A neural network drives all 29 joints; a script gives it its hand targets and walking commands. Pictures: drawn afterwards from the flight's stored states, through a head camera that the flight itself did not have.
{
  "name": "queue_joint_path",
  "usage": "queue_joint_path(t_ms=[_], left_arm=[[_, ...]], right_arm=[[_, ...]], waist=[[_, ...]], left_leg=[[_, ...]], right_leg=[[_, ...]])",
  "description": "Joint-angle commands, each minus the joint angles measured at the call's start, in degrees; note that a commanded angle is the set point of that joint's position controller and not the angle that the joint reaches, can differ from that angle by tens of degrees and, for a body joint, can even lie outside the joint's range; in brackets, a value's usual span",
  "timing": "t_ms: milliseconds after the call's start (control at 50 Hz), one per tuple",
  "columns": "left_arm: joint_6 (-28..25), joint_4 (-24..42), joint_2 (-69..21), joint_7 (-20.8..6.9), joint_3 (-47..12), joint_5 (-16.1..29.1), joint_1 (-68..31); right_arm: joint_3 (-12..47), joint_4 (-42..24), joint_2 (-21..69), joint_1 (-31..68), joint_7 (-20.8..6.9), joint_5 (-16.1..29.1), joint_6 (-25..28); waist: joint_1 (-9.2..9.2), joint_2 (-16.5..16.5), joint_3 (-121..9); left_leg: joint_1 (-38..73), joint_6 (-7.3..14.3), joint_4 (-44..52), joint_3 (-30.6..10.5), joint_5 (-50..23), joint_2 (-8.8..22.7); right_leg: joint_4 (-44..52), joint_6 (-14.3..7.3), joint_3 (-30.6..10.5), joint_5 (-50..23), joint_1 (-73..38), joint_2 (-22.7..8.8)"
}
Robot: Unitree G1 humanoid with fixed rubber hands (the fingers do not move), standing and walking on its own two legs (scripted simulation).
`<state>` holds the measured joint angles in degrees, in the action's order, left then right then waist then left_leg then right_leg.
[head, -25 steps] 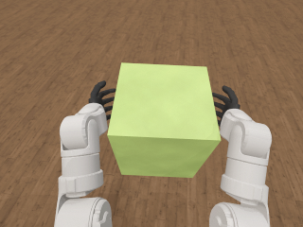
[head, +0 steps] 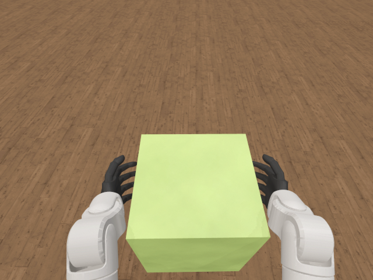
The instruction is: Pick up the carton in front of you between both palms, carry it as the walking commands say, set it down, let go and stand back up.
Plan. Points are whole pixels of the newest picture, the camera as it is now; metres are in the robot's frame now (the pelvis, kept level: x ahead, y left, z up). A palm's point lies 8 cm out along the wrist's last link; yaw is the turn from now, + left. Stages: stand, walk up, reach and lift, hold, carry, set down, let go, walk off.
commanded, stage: carry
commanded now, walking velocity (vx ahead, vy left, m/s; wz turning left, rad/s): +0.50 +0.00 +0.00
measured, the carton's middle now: (193, 207) +0.29 +0.01 +0.03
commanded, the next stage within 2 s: none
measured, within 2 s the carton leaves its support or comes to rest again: neither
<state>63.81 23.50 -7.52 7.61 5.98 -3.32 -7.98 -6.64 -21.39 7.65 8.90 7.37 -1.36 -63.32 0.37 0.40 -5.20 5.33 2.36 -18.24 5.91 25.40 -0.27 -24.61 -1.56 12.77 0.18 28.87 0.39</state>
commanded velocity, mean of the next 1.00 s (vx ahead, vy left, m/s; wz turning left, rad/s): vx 0.50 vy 0.00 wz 0.00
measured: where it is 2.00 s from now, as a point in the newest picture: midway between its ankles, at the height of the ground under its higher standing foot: (189, 160)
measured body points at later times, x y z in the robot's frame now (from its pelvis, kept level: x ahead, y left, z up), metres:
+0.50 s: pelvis +0.35 +0.03 -0.01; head +0.30 +0.04 +0.44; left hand +0.60 +0.19 +0.10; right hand +0.60 -0.12 +0.10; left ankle +0.48 +0.15 -0.73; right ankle +0.15 -0.07 -0.73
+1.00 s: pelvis +0.71 +0.00 -0.01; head +0.68 -0.02 +0.43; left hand +0.96 +0.15 +0.10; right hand +0.96 -0.16 +0.08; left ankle +0.49 +0.14 -0.70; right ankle +0.82 -0.09 -0.73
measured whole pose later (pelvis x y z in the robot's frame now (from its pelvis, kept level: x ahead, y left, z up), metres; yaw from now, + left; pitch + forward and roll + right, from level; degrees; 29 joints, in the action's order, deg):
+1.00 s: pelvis +0.71 +0.00 -0.01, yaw +0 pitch +3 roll -1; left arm 68.0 29.8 -7.3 7.9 2.6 -2.5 -1.1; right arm -3.6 -30.3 7.2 1.3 8.0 -1.9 -69.2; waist 0.3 -3.5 -8.6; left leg -0.7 -3.2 -36.9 8.0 28.5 8.6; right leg -35.1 -4.9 13.2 6.8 30.6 -2.8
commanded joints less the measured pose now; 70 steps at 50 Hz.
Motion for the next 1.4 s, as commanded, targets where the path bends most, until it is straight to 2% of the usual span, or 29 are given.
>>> queue_joint_path(t_ms=[0,40,60,100,180,240,340,380,420,440,460,480,520,540,580,680,740,820,880,900,920,940,980,1020,1160,1280,1340,1360,1380], left_arm=[[4.3,9.5,-47.1,-5.5,-39.9,17.3,-15.3],[4.7,9.8,-49.5,-6.5,-40.8,18.0,-16.7],[4.5,9.7,-50.3,-7.0,-40.6,17.8,-18.0],[4.2,10.9,-50.4,-7.8,-41.5,18.6,-19.5],[5.2,8.6,-43.1,-7.3,-38.0,16.0,-15.6],[5.6,7.3,-39.8,-6.5,-36.0,15.0,-13.6],[6.1,8.4,-37.6,-4.9,-35.2,14.8,-15.5],[6.1,8.7,-36.8,-4.2,-35.2,14.8,-16.4],[6.3,8.7,-35.4,-3.6,-34.9,14.9,-17.1],[6.2,9.8,-35.2,-3.4,-36.3,15.7,-17.6],[6.2,11.9,-36.3,-3.6,-36.9,16.0,-16.7],[6.4,10.7,-37.2,-3.7,-38.1,16.5,-15.8],[5.1,11.6,-43.6,-5.0,-39.0,17.8,-15.8],[4.5,11.6,-46.1,-5.8,-40.6,17.6,-17.0],[2.9,10.9,-49.9,-6.7,-41.4,16.7,-16.1],[1.4,10.7,-49.2,-6.9,-40.6,14.1,-10.2],[1.7,13.4,-46.1,-6.5,-40.2,14.4,-11.5],[3.6,12.6,-38.6,-5.4,-38.5,14.3,-12.7],[5.2,9.6,-33.7,-4.1,-35.3,14.1,-10.9],[5.6,8.7,-32.0,-3.6,-34.3,14.0,-10.5],[5.5,9.1,-32.1,-3.6,-33.8,14.6,-9.4],[5.6,10.3,-34.3,-4.0,-34.8,15.9,-10.1],[5.0,9.1,-41.2,-5.4,-36.0,17.4,-11.6],[3.3,14.1,-46.7,-6.7,-39.3,18.6,-15.4],[2.1,14.8,-45.7,-8.8,-40.4,18.4,-13.3],[4.2,11.3,-36.8,-6.6,-36.4,15.8,-8.6],[5.4,10.3,-34.4,-5.5,-34.2,14.1,-8.4],[5.7,10.2,-34.4,-5.2,-34.1,14.1,-9.4],[6.1,10.2,-34.4,-5.0,-34.3,14.2,-10.1]], right_arm=[[35.5,-10.1,43.3,11.7,-6.1,12.3,-5.8],[35.7,-10.8,44.7,12.9,-6.4,12.3,-5.7],[36.6,-10.9,45.2,13.5,-6.6,12.3,-5.5],[37.7,-11.9,46.9,15.9,-7.1,12.7,-4.6],[37.5,-9.1,43.5,13.1,-6.3,11.6,-5.3],[38.1,-9.4,41.6,13.8,-5.5,12.3,-6.0],[37.7,-10.2,39.7,16.4,-4.6,13.9,-6.7],[37.1,-10.4,38.9,17.5,-4.0,13.8,-6.7],[35.4,-8.3,37.1,14.7,-3.3,13.3,-6.7],[34.6,-8.8,37.0,13.9,-3.1,13.0,-6.4],[34.0,-8.3,36.2,13.5,-2.8,13.0,-6.3],[34.5,-7.0,38.2,12.0,-3.0,13.3,-6.0],[36.6,-10.5,44.7,13.3,-4.3,14.6,-4.7],[37.3,-10.7,47.0,12.6,-5.2,14.4,-4.0],[39.9,-11.8,50.8,14.6,-6.7,15.3,-2.5],[41.9,-13.3,48.7,12.0,-8.2,15.7,-1.6],[41.8,-15.2,45.1,11.4,-7.9,16.1,-2.1],[39.4,-14.7,38.4,12.2,-5.8,14.2,-4.1],[37.6,-13.8,34.0,12.6,-3.8,13.5,-5.9],[37.5,-13.9,33.0,12.1,-3.3,13.4,-6.6],[38.2,-15.8,33.7,12.9,-3.1,14.4,-7.0],[38.6,-15.5,34.6,12.9,-3.0,14.6,-7.1],[40.4,-15.4,40.6,16.1,-3.8,15.7,-6.5],[41.6,-14.6,46.8,15.7,-5.0,16.0,-4.7],[41.0,-13.3,48.6,10.1,-5.1,11.9,-2.1],[40.4,-14.6,40.0,11.7,-4.0,12.9,-4.8],[39.6,-14.0,37.4,12.1,-3.6,13.4,-6.3],[39.8,-14.7,37.1,12.9,-3.7,13.8,-6.5],[38.8,-13.7,36.7,12.6,-3.9,13.9,-6.7]], waist=[[1.16,9.6,-24.2],[0.42,-2.1,-19.5],[0.43,-0.8,-15.4],[0.61,2.3,-11.1],[-0.31,6.5,-4.7],[0.20,8.9,-2.9],[0.72,7.4,-0.6],[0.72,8.2,-0.6],[-1.07,5.0,-8.5],[-2.65,1.8,-13.4],[-3.08,-16.5,-20.5],[-1.45,-21.5,-20.7],[-1.42,-9.5,-19.8],[-1.84,-5.4,-18.6],[-1.90,-6.2,-16.9],[-1.55,-8.6,-10.1],[-1.77,-10.2,-5.9],[-1.94,-8.9,-1.7],[0.47,-4.2,-7.1],[1.80,6.3,-11.4],[1.42,21.7,-15.9],[1.25,18.3,-16.7],[0.48,9.4,-16.7],[0.53,5.1,-18.4],[0.17,6.6,-12.3],[0.42,10.8,-3.4],[-0.08,9.3,-5.1],[-0.58,6.8,-6.1],[-0.68,3.6,-9.2]], left_leg=[[-46.2,-0.6,-61.1,-6.3,3.8,-0.7],[-45.8,-0.1,-54.7,-9.1,-1.4,5.3],[-43.4,-0.9,-46.7,-7.5,-3.9,6.4],[-39.1,-1.9,-36.3,-2.9,-3.2,5.7],[-32.2,-2.3,-21.8,1.4,-16.0,6.4],[-34.1,-2.7,-16.0,3.7,-22.0,5.9],[-36.4,-2.4,-12.5,4.6,-23.8,5.1],[-34.9,-1.5,-10.6,6.4,-21.9,3.9],[-17.9,0.6,-8.1,9.5,-13.8,0.0],[-4.5,2.9,-7.6,2.4,-11.4,5.5],[8.6,8.5,-2.7,-23.3,-13.5,20.9],[15.0,13.4,0.9,-33.1,-25.8,23.8],[10.6,11.0,-1.8,-24.0,-40.1,22.8],[6.0,7.6,-1.4,-19.2,-37.3,20.6],[-1.0,4.1,2.8,-12.8,-27.0,18.3],[-5.7,5.1,9.3,-4.4,-19.4,17.3],[-6.3,4.0,8.7,1.1,-23.5,14.7],[-8.8,2.4,5.5,2.5,-20.4,15.0],[-14.9,-1.2,-13.2,7.8,-32.2,10.1],[-25.5,-3.4,-30.5,7.5,-23.2,5.9],[-38.0,-4.6,-45.8,4.2,-1.1,-0.8],[-43.0,-3.1,-54.4,-2.4,2.4,1.1],[-46.1,-1.7,-56.8,-4.9,-0.9,5.9],[-42.2,-1.3,-49.0,-6.3,-6.6,7.9],[-45.5,-2.6,-30.9,0.0,-18.1,6.3],[-35.7,-2.9,-13.6,7.4,-26.5,2.2],[-23.8,-2.6,-6.7,10.6,-31.9,-1.1],[-16.6,-1.8,-4.2,9.0,-35.4,-0.6],[-8.5,-0.8,-3.2,4.7,-46.8,4.6]], right_leg=[[4.3,-18.2,-39.6,-13.3,-50.8,-24.8],[7.0,-13.3,-30.0,-6.2,-41.7,-22.0],[10.7,-10.5,-25.5,0.1,-35.2,-21.1],[16.5,-8.7,-21.5,12.5,-25.5,-19.5],[20.4,-6.6,-8.4,13.9,-16.6,-15.7],[19.4,-5.9,-6.6,11.9,-20.3,-14.7],[16.6,-5.6,-7.7,4.9,-25.6,-14.3],[11.6,-5.0,-6.6,-4.5,-27.9,-13.9],[-5.4,-2.2,-1.6,-18.9,-26.5,-11.0],[-19.8,0.0,-0.8,-14.3,-16.5,-9.0],[-38.3,3.3,-0.9,3.8,-1.2,-1.8],[-48.3,2.9,-6.5,26.9,10.5,2.1],[-50.0,0.5,-11.8,25.9,13.8,-4.2],[-46.2,0.8,-11.9,23.7,11.9,-5.6],[-37.4,0.7,-12.2,18.0,6.8,-7.8],[-18.7,1.6,-7.4,11.1,5.2,-7.6],[-9.8,2.0,-3.2,5.1,3.6,-5.4],[-4.9,1.2,-1.0,2.6,-1.1,-4.4],[-3.2,-1.3,0.9,9.6,-20.0,-2.0],[1.1,-4.5,-15.8,17.4,-31.2,-11.3],[10.5,-10.8,-39.8,20.4,-39.4,-22.8],[12.1,-12.1,-42.0,16.9,-40.7,-24.7],[8.8,-8.8,-31.7,-1.6,-37.6,-21.5],[9.4,-5.7,-22.2,-1.1,-34.6,-19.9],[15.3,-5.8,-11.6,-2.6,-35.3,-16.7],[9.3,-2.7,-1.1,-27.6,-30.0,-12.4],[0.0,-0.4,1.1,-30.9,-28.0,-10.5],[-4.4,0.8,0.2,-30.2,-24.7,-9.9],[-10.8,2.7,0.0,-21.3,-20.0,-8.3]])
